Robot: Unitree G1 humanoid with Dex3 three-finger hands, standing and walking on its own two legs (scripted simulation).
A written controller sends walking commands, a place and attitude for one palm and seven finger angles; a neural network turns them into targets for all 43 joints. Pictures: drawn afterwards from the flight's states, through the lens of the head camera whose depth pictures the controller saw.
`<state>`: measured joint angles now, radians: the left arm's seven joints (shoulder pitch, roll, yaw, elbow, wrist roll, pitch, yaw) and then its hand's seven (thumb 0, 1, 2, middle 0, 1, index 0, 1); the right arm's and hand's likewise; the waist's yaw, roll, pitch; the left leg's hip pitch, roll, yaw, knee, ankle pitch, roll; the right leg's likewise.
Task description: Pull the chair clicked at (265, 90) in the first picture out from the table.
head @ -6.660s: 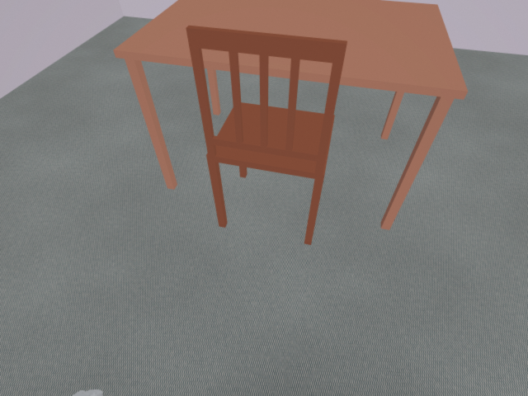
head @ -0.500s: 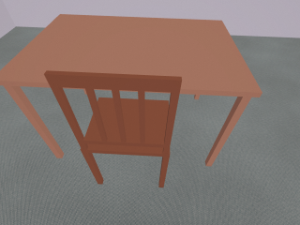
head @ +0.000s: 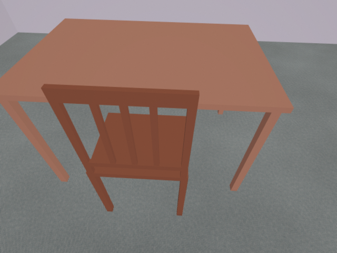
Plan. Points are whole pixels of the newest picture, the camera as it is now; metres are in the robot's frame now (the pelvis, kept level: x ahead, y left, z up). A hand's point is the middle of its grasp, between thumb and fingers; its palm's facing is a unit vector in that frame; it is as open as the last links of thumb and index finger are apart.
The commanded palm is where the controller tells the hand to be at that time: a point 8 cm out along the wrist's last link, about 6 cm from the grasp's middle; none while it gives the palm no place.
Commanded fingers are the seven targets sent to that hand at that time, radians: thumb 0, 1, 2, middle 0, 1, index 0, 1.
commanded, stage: shuffle to correct the standing spot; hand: left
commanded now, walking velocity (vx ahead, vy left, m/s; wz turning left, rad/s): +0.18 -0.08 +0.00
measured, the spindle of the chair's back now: (130, 138) +0.49 +0.17 -0.08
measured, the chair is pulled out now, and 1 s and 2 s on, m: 0.00 0.00 0.00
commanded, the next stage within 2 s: come to a stop and stand still in 0.06 s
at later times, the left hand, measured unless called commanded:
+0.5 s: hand out of the picture +0.04 +0.15 -0.18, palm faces +0.09 -0.98 -0.17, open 7.4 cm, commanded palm none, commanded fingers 0.00 0.90 0.90 -0.20 -0.30 -0.20 -0.30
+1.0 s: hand out of the picture +0.07 +0.17 -0.17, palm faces +0.00 -0.98 -0.21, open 7.4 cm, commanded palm none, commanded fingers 0.00 0.90 0.90 -0.20 -0.30 -0.20 -0.30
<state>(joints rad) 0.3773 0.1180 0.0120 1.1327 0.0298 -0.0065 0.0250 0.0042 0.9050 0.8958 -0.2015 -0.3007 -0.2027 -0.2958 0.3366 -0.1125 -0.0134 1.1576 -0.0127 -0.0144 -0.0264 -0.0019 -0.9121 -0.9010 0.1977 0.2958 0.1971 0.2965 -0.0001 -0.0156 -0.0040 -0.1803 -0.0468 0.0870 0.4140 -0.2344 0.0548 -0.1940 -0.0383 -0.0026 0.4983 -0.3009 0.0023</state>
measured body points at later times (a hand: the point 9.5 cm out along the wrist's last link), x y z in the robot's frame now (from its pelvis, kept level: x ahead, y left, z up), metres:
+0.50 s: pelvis +0.06 -0.01 +0.00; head +0.09 +0.00 +0.45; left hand +0.04 +0.20 -0.17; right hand +0.12 -0.23 -0.16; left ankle +0.05 +0.08 -0.74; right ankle -0.02 -0.12 -0.73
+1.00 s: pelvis +0.01 -0.01 -0.01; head +0.00 +0.00 +0.44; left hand +0.07 +0.22 -0.15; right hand +0.04 -0.24 -0.16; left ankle +0.05 +0.08 -0.74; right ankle -0.02 -0.12 -0.74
